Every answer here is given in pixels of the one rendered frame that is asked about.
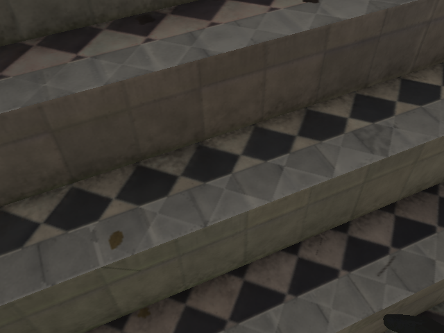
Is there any right robot hand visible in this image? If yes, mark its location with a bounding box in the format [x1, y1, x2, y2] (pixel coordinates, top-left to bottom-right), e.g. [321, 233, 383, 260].
[383, 314, 444, 333]

